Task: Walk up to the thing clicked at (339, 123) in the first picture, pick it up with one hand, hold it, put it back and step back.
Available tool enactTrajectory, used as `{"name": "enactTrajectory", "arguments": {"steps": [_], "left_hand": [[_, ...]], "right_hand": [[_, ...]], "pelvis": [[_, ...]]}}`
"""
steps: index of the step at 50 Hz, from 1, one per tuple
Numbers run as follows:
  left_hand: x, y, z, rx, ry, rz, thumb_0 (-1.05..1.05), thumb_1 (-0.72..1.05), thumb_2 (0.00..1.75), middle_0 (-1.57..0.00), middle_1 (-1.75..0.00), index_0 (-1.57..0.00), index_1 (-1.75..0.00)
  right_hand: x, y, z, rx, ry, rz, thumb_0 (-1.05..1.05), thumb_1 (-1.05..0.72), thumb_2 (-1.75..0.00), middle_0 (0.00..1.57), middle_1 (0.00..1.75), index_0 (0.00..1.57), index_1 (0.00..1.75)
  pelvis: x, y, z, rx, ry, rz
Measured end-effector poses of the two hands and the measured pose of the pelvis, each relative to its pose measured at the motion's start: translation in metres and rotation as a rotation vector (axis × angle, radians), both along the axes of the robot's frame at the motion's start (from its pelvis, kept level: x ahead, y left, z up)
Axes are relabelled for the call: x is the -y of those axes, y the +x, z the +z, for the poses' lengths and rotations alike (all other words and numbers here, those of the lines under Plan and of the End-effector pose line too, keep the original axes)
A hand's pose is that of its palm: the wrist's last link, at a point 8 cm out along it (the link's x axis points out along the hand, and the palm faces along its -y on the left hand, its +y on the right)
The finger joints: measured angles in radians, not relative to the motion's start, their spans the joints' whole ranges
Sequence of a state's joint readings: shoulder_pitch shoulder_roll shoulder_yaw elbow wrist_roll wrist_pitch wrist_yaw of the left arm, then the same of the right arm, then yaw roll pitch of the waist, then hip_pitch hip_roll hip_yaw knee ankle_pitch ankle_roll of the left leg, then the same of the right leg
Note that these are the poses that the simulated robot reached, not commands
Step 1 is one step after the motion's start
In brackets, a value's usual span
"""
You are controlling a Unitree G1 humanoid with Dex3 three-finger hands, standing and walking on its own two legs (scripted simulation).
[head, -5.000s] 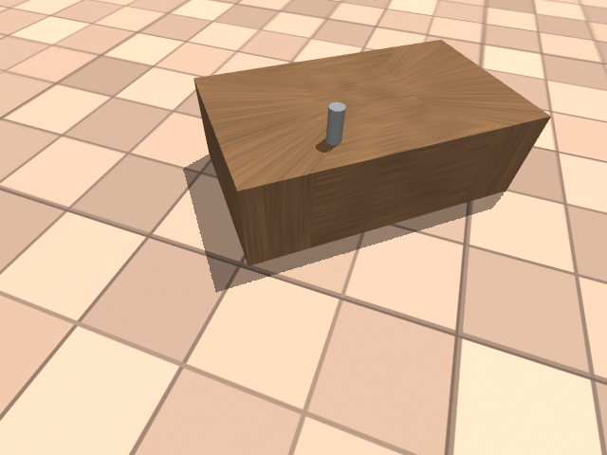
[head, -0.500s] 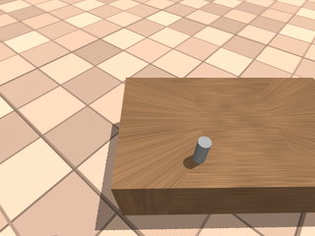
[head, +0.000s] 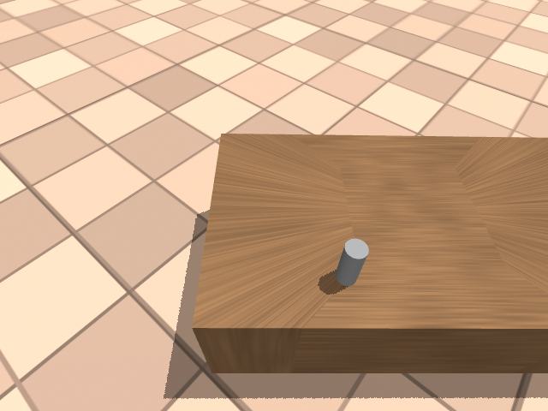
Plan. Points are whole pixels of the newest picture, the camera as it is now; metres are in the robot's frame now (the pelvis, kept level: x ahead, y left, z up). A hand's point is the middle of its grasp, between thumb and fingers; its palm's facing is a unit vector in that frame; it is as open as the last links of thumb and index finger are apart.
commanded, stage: stand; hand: right
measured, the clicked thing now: (351, 263) +0.52 -0.20 -0.29
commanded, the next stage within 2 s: go down in 1.88 s
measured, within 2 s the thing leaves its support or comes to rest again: neither
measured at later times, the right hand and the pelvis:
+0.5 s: hand out of the picture +0.06 -0.26 -0.16, palm faces -0.01 +0.95 -0.32, open 7.4 cm; pelvis -0.01 -0.01 +0.00, yaw +1 degrees
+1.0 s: hand out of the picture +0.06 -0.26 -0.16, palm faces -0.02 +0.94 -0.33, open 7.4 cm; pelvis +0.00 -0.01 +0.00, yaw +0 degrees
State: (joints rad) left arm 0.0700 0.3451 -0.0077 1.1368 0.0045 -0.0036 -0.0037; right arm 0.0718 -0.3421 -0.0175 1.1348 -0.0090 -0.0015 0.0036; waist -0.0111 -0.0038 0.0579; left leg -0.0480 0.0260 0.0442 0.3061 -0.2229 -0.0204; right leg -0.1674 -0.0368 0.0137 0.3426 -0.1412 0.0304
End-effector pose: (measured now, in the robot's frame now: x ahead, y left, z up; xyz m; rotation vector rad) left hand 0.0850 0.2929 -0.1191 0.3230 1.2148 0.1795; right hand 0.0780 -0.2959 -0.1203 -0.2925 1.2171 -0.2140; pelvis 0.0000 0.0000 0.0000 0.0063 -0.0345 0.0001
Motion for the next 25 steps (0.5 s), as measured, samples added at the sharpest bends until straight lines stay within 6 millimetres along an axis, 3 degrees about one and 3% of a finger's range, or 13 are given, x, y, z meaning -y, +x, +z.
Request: {"name": "enactTrajectory", "arguments": {"steps": [10,25], "left_hand": [[0.004,-0.014,0.001,-0.009,0.005,0.016,0.01,0.90,0.90,-0.20,-0.29,-0.20,-0.30],[0.007,-0.029,0.003,-0.024,0.018,0.026,0.01,0.90,0.90,-0.20,-0.29,-0.20,-0.30]], "right_hand": [[0.006,-0.001,0.000,0.003,0.002,0.010,0.01,-0.91,-0.90,0.20,0.30,0.20,0.30],[0.014,-0.023,-0.005,-0.037,0.011,0.004,0.01,-0.91,-0.90,0.20,0.30,0.20,0.30]], "pelvis": [[0.006,-0.003,0.000,0.004,-0.001,0.006],[0.014,-0.009,0.000,0.006,-0.001,0.009]]}}
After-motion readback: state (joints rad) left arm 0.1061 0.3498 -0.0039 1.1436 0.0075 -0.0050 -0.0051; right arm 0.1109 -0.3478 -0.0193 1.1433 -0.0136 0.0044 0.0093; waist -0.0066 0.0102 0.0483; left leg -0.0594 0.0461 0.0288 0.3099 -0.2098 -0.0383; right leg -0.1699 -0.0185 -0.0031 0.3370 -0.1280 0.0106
